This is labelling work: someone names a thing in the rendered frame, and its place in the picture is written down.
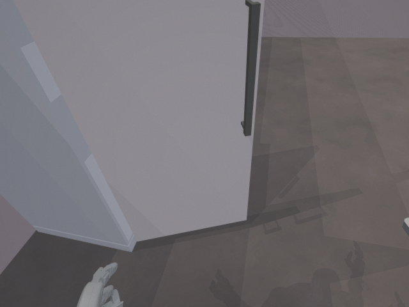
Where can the fridge door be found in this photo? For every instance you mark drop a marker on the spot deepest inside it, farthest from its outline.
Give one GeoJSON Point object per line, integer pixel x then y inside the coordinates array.
{"type": "Point", "coordinates": [157, 89]}

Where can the robot left hand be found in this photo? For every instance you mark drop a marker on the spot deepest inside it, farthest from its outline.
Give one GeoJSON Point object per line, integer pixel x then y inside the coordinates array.
{"type": "Point", "coordinates": [95, 295]}

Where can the handle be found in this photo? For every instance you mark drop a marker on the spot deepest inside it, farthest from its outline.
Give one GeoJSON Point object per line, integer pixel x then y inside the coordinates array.
{"type": "Point", "coordinates": [252, 48]}

